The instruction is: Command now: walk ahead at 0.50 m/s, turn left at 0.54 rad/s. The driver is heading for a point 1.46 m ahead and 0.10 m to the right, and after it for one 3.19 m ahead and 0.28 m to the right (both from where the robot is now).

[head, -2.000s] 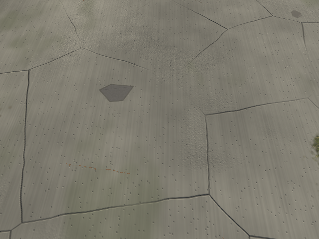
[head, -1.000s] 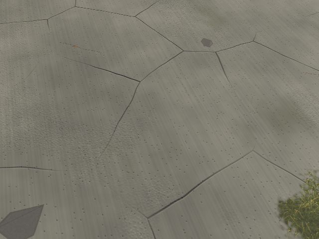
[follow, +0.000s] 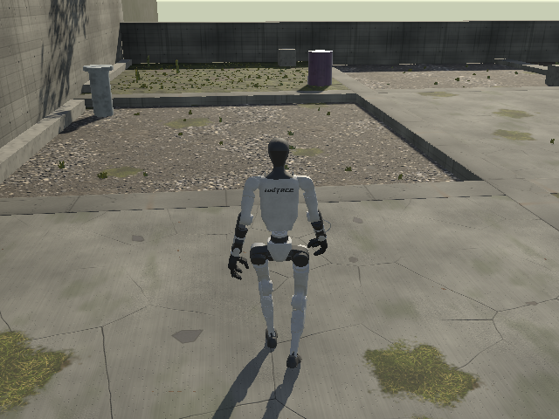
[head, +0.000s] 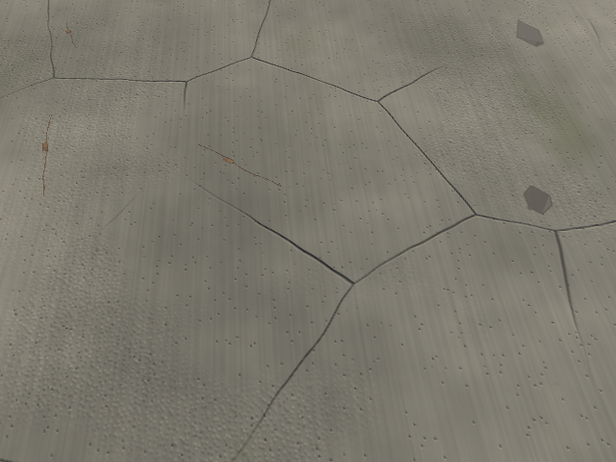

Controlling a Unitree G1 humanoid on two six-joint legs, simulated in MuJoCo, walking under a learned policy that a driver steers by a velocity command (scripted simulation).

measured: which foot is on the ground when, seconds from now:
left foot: down 0.00-0.52, up 0.54-1.00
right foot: up 0.00-0.48, down 0.50-1.00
